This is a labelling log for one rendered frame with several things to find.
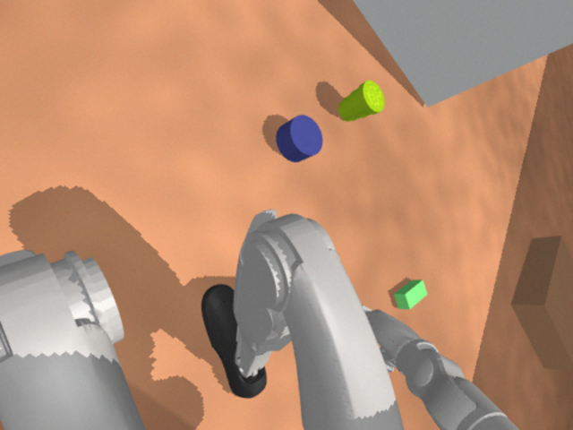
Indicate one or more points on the right robot arm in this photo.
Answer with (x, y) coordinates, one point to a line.
(452, 401)

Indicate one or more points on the right robot foot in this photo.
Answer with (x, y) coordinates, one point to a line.
(219, 319)

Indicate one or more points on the right robot hand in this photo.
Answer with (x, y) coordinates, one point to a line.
(391, 334)

